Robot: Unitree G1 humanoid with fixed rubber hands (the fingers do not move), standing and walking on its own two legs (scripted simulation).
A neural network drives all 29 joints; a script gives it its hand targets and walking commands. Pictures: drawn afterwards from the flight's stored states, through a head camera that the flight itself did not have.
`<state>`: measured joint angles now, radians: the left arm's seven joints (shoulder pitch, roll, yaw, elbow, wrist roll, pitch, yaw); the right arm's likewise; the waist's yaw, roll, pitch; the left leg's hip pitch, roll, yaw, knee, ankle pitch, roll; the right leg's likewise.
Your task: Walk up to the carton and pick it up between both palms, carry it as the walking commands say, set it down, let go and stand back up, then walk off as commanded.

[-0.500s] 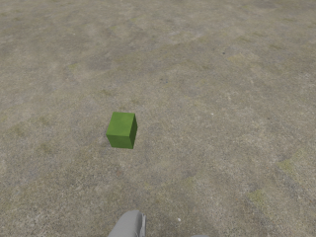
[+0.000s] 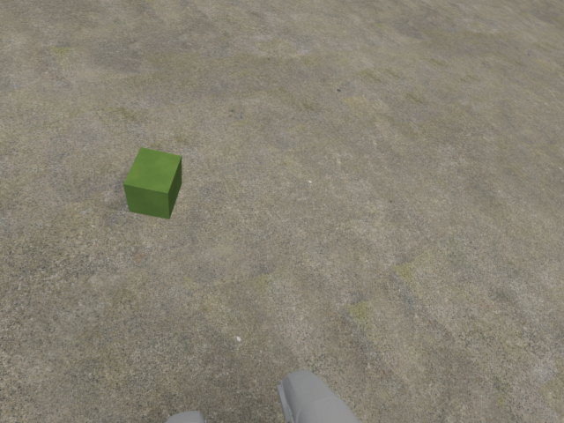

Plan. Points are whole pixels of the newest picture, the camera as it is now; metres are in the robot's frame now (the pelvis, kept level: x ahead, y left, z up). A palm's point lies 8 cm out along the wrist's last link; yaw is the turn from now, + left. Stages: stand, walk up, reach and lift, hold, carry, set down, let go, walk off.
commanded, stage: walk off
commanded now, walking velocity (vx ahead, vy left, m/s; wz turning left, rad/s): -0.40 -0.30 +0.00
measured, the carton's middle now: (155, 183) +1.00 +0.29 -0.68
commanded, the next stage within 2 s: none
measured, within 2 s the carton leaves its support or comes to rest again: neither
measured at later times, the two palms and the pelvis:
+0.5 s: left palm out of the picture -0.07 +0.14 -0.12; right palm out of the picture -0.15 -0.37 -0.16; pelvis -0.17 -0.09 -0.01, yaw +1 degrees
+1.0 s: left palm out of the picture -0.27 +0.12 -0.17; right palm out of the picture -0.32 -0.41 -0.09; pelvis -0.33 -0.14 +0.00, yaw -1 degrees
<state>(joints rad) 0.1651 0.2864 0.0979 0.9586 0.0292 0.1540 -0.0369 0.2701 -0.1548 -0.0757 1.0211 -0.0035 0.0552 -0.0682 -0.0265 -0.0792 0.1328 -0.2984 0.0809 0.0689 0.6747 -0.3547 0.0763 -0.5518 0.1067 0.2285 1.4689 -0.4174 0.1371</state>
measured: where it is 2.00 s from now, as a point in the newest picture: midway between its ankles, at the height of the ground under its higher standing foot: outside the picture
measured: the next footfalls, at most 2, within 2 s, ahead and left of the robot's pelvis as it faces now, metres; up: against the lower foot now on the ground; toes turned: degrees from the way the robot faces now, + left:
right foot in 0.32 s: -0.12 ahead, -0.24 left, +0.00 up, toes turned +0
left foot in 0.66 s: -0.25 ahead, -0.06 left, +0.00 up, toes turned +5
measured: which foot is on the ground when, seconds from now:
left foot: down 0.00-0.34, up 0.36-0.64, down 0.66-1.00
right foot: up 0.00-0.30, down 0.32-0.66, up 0.68-1.00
